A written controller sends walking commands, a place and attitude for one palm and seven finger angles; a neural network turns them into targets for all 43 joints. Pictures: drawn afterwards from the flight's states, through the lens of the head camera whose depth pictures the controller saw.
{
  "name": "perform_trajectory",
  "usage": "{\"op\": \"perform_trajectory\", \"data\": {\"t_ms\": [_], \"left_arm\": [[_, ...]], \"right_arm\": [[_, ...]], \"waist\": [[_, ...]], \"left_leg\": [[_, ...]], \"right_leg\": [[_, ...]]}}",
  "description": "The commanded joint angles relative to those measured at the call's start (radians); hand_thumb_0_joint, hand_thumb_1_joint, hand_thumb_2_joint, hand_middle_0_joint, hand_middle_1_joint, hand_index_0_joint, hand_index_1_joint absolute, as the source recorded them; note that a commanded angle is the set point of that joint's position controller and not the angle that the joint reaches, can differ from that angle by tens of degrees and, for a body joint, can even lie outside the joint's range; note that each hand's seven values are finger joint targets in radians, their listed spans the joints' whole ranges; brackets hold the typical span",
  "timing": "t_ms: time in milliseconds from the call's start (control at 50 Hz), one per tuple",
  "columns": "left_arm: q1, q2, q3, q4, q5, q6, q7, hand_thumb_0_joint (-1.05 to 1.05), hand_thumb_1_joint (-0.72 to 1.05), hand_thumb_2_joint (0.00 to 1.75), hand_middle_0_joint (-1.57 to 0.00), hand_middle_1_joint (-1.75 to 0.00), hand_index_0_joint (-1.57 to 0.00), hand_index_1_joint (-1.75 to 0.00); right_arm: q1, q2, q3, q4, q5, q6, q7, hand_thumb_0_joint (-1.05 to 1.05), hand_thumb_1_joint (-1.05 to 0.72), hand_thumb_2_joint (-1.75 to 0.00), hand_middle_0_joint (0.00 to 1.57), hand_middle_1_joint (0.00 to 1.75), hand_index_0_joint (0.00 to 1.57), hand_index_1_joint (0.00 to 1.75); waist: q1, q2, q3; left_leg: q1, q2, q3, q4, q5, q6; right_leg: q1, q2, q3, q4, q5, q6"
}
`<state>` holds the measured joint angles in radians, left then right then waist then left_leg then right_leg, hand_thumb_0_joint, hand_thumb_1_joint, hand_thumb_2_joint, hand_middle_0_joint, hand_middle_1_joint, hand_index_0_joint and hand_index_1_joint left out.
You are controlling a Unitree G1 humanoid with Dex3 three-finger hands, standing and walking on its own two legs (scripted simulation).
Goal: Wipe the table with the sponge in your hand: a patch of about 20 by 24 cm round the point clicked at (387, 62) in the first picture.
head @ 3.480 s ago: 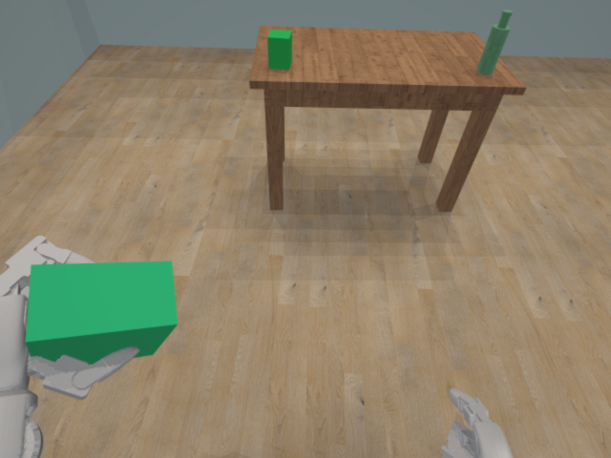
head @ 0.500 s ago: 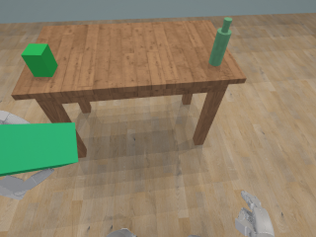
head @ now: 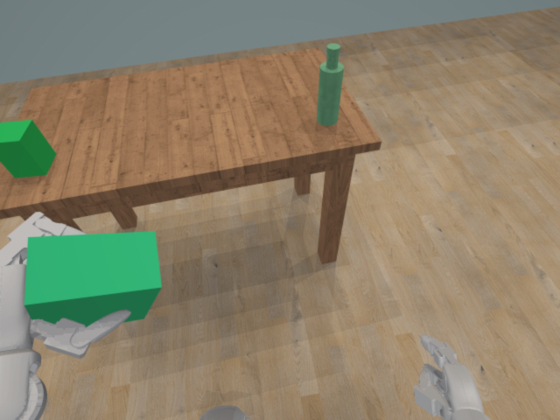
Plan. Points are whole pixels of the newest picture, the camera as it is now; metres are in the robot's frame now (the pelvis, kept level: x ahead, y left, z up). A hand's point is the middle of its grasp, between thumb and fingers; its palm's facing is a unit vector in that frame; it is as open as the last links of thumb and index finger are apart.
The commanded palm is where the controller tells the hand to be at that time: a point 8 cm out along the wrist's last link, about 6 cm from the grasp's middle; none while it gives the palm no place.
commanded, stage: turn to face it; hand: left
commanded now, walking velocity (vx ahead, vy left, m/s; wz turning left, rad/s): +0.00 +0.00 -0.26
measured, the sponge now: (113, 283) +0.24 +0.20 +0.13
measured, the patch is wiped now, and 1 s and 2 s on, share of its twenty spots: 0.00 0.00 0.00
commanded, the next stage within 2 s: take the last steps up to it in 0.16 s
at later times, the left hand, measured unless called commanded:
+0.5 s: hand (89, 316) +0.19 +0.20 +0.16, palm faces +0.31 -0.87 -0.38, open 10.6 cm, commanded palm +0.14 +0.25 +0.18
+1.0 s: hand (72, 275) +0.23 +0.22 +0.18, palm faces +0.33 -0.84 -0.42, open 10.6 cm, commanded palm +0.18 +0.27 +0.18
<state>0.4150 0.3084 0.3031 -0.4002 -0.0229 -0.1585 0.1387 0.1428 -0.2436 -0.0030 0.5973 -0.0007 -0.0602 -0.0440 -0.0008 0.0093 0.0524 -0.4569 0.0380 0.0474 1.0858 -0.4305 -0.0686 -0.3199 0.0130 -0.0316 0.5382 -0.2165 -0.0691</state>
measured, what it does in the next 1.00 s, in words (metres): steps on the spot: left foot, then right foot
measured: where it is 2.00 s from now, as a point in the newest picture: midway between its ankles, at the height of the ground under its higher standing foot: outside the picture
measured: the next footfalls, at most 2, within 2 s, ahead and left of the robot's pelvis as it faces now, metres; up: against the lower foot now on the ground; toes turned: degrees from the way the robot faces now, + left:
left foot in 0.20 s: +0.01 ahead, +0.13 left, +0.00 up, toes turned +0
right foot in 0.44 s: +0.00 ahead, -0.12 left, +0.00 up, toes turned -11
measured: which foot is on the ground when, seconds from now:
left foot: up 0.00-0.18, down 0.20-0.48, up 0.50-0.74, down 0.76-1.00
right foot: down 0.00-0.24, up 0.26-0.42, down 0.44-0.78, up 0.80-1.00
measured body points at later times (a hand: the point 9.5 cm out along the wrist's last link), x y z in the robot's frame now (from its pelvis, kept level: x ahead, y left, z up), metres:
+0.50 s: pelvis -0.05 -0.01 -0.01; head -0.06 -0.02 +0.44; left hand +0.17 +0.24 +0.18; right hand +0.08 -0.23 -0.11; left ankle -0.03 +0.13 -0.73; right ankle -0.04 -0.11 -0.74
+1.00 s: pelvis -0.01 +0.01 +0.00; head +0.00 +0.00 +0.45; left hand +0.20 +0.27 +0.20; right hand +0.12 -0.22 -0.09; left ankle -0.01 +0.13 -0.74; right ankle +0.00 -0.10 -0.70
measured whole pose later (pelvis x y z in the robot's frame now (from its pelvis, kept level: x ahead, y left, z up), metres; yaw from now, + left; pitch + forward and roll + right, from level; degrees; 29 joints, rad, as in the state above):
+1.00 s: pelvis -0.01 +0.01 +0.00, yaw -6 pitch -1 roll +0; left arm 0.46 0.36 0.34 -0.48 0.00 -0.21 0.16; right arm 0.23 -0.16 0.01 0.63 0.00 -0.13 -0.05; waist 0.01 0.01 0.03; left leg -0.19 0.06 0.11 0.49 -0.28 -0.01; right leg -0.39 -0.05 -0.12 0.81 -0.43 0.02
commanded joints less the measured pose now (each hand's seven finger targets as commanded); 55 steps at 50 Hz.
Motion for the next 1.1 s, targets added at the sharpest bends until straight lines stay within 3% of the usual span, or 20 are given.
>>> {"op": "perform_trajectory", "data": {"t_ms": [0,80,140,200,240,300,380,420,460,500,580,660,720,760,800,900,1000,1040,1060,1080], "left_arm": [[0.018,0.321,0.262,-0.410,-0.025,-0.136,0.043,0.00,0.10,1.30,-1.20,-1.60,-1.20,-1.60],[0.130,0.288,0.280,-0.396,-0.028,-0.139,0.043,0.00,0.10,1.30,-1.20,-1.60,-1.20,-1.60],[0.161,0.253,0.258,-0.325,-0.028,-0.127,0.036,0.00,0.10,1.30,-1.20,-1.60,-1.20,-1.60],[0.113,0.236,0.234,-0.300,-0.028,-0.133,0.028,0.00,0.10,1.30,-1.20,-1.60,-1.20,-1.60],[0.079,0.232,0.209,-0.265,-0.016,-0.126,0.019,0.00,0.10,1.30,-1.20,-1.60,-1.20,-1.60],[-0.101,0.197,0.115,-0.333,0.011,-0.121,0.011,0.00,0.10,1.30,-1.20,-1.60,-1.20,-1.60],[-0.155,0.193,0.078,-0.303,0.034,-0.099,0.030,0.00,0.10,1.30,-1.20,-1.60,-1.20,-1.60],[-0.202,0.233,0.107,-0.297,0.042,-0.106,0.036,0.00,0.10,1.30,-1.20,-1.60,-1.20,-1.60],[-0.196,0.266,0.150,-0.281,0.030,-0.100,0.044,0.00,0.10,1.30,-1.20,-1.60,-1.20,-1.60],[-0.151,0.293,0.189,-0.256,0.018,-0.100,0.044,0.00,0.10,1.30,-1.20,-1.60,-1.20,-1.60],[0.018,0.254,0.207,-0.230,0.002,-0.118,0.032,0.00,0.10,1.30,-1.20,-1.60,-1.20,-1.60],[0.058,0.220,0.189,-0.246,-0.001,-0.114,0.041,0.00,0.10,1.30,-1.20,-1.60,-1.20,-1.60],[-0.011,0.198,0.140,-0.324,-0.003,-0.117,0.045,0.00,0.10,1.30,-1.20,-1.60,-1.20,-1.60],[-0.051,0.189,0.127,-0.357,0.000,-0.130,0.047,0.00,0.10,1.30,-1.20,-1.60,-1.20,-1.60],[-0.124,0.263,0.152,-0.350,0.027,-0.144,0.043,0.00,0.10,1.30,-1.20,-1.60,-1.20,-1.60],[-0.076,0.217,0.131,-0.359,0.023,-0.135,0.037,0.00,0.10,1.30,-1.20,-1.60,-1.20,-1.60],[-0.010,0.208,0.149,-0.272,0.013,-0.117,0.035,0.00,0.10,1.30,-1.20,-1.60,-1.20,-1.60],[-0.024,0.217,0.159,-0.226,0.018,-0.110,0.034,0.00,0.10,1.30,-1.20,-1.60,-1.20,-1.60],[-0.030,0.254,0.184,-0.207,0.020,-0.104,0.036,0.00,0.10,1.30,-1.20,-1.60,-1.20,-1.60],[-0.049,0.274,0.208,-0.207,0.002,-0.102,0.037,0.00,0.10,1.30,-1.20,-1.60,-1.20,-1.60]], "right_arm": [[-0.069,-0.049,-0.034,-0.166,-0.001,-0.040,-0.011,0.00,-0.90,-0.90,0.20,0.30,0.20,0.30],[-0.033,-0.059,-0.045,-0.191,0.004,-0.036,-0.001,0.00,-0.90,-0.90,0.20,0.30,0.20,0.30],[0.009,-0.069,-0.049,-0.185,0.014,-0.021,-0.003,0.00,-0.90,-0.90,0.20,0.30,0.20,0.30],[-0.009,-0.113,-0.066,-0.203,0.022,-0.013,-0.018,0.00,-0.90,-0.90,0.20,0.30,0.20,0.30],[-0.017,-0.084,-0.050,-0.178,0.003,-0.027,-0.021,0.00,-0.90,-0.90,0.20,0.30,0.20,0.30],[0.002,-0.094,-0.046,-0.150,0.008,-0.051,-0.015,0.00,-0.90,-0.90,0.20,0.30,0.20,0.30],[-0.006,-0.108,-0.043,-0.127,0.004,-0.076,-0.024,0.00,-0.90,-0.90,0.20,0.30,0.20,0.30],[-0.021,-0.091,-0.038,-0.121,-0.004,-0.074,-0.028,0.00,-0.90,-0.90,0.20,0.30,0.20,0.30],[-0.018,-0.065,-0.041,-0.112,-0.004,-0.068,-0.026,0.00,-0.90,-0.90,0.20,0.30,0.20,0.30],[-0.052,-0.078,-0.052,-0.109,-0.004,-0.055,-0.024,0.00,-0.90,-0.90,0.20,0.30,0.20,0.30],[-0.032,-0.026,-0.011,-0.107,-0.006,-0.022,-0.018,0.00,-0.90,-0.90,0.20,0.30,0.20,0.30],[-0.026,-0.035,-0.028,-0.131,-0.005,-0.034,-0.025,0.00,-0.90,-0.90,0.20,0.30,0.20,0.30],[0.010,-0.055,-0.046,-0.140,-0.003,-0.053,-0.038,0.00,-0.90,-0.90,0.20,0.30,0.20,0.30],[0.015,-0.099,-0.059,-0.148,0.000,-0.061,-0.042,0.00,-0.90,-0.90,0.20,0.30,0.20,0.30],[-0.002,-0.073,-0.051,-0.124,0.001,-0.084,-0.036,0.00,-0.90,-0.90,0.20,0.30,0.20,0.30],[0.006,-0.081,-0.057,-0.095,0.010,-0.118,-0.027,0.00,-0.90,-0.90,0.20,0.30,0.20,0.30],[-0.007,-0.073,-0.042,-0.098,0.002,-0.105,-0.023,0.00,-0.90,-0.90,0.20,0.30,0.20,0.30],[-0.012,-0.061,-0.043,-0.095,0.004,-0.084,-0.024,0.00,-0.90,-0.90,0.20,0.30,0.20,0.30],[-0.012,-0.037,-0.043,-0.103,0.006,-0.070,-0.022,0.00,-0.90,-0.90,0.20,0.30,0.20,0.30],[-0.046,-0.048,-0.042,-0.121,0.005,-0.067,-0.019,0.00,-0.90,-0.90,0.20,0.30,0.20,0.30]], "waist": [[0.021,-0.058,-0.257],[0.029,-0.061,-0.298],[0.000,-0.057,-0.292],[0.018,0.168,-0.194],[0.015,0.268,-0.118],[0.007,0.208,-0.077],[-0.005,0.196,-0.052],[-0.012,0.082,-0.027],[0.004,-0.212,-0.043],[0.013,-0.158,-0.014],[0.000,-0.127,-0.105],[0.015,-0.167,-0.153],[-0.011,-0.044,-0.167],[-0.014,0.256,-0.142],[-0.010,0.272,-0.093],[0.007,0.232,-0.073],[0.005,0.205,-0.106],[0.010,0.020,-0.148],[0.008,-0.255,-0.171],[0.020,-0.341,-0.146]], "left_leg": [[-0.006,-0.002,-0.021,-0.165,-0.009,0.015],[0.048,-0.010,-0.014,-0.408,-0.004,0.030],[0.247,0.010,-0.010,-0.663,0.173,0.044],[0.321,0.278,-0.242,-0.762,0.410,0.150],[0.182,0.353,-0.260,-0.802,0.482,0.219],[0.170,0.265,-0.107,-0.762,0.286,0.195],[0.086,0.188,-0.094,-0.707,0.023,0.157],[-0.026,0.116,-0.042,-0.582,-0.117,0.123],[-0.082,-0.009,0.052,-0.253,-0.107,0.075],[-0.144,0.025,-0.056,-0.009,-0.070,0.064],[-0.029,0.050,-0.006,-0.238,0.048,0.060],[0.116,-0.004,0.080,-0.497,0.076,0.072],[0.324,-0.009,0.090,-0.689,0.138,0.081],[0.474,0.232,-0.257,-0.786,0.126,0.200],[0.377,0.361,-0.430,-0.879,0.091,0.304],[0.307,0.227,-0.125,-0.799,0.243,0.248],[0.239,0.202,-0.053,-0.689,0.238,0.187],[0.085,0.148,0.010,-0.430,0.194,0.149],[-0.109,0.032,0.095,-0.150,0.050,0.100],[-0.262,-0.014,0.027,0.077,-0.122,0.068]], "right_leg": [[0.275,-0.260,0.266,-0.154,0.527,-0.082],[0.321,-0.262,0.323,-0.151,0.465,-0.104],[0.206,-0.196,0.282,-0.126,0.287,-0.030],[-0.026,-0.006,0.140,0.052,-0.074,0.070],[-0.070,0.004,0.056,0.296,-0.255,0.091],[-0.026,-0.007,-0.013,0.209,-0.202,0.093],[0.153,-0.004,-0.088,-0.046,-0.142,0.086],[0.184,-0.109,0.073,-0.143,-0.234,0.027],[0.126,-0.340,0.458,-0.332,-0.495,-0.098],[0.066,-0.424,0.569,-0.418,-0.572,-0.177],[0.121,-0.318,0.213,-0.311,-0.190,-0.112],[0.159,-0.272,0.178,-0.259,-0.158,-0.082],[0.092,-0.201,0.115,-0.114,-0.189,-0.018],[-0.166,-0.047,-0.025,0.212,-0.262,0.062],[-0.275,-0.063,-0.013,0.529,-0.367,0.073],[-0.156,-0.080,-0.078,0.333,-0.211,0.094],[0.077,-0.020,-0.161,0.008,-0.134,0.092],[0.280,-0.106,-0.023,-0.131,-0.082,0.041],[0.389,-0.315,0.340,-0.214,-0.066,-0.057],[0.410,-0.468,0.562,-0.278,0.039,-0.140]]}}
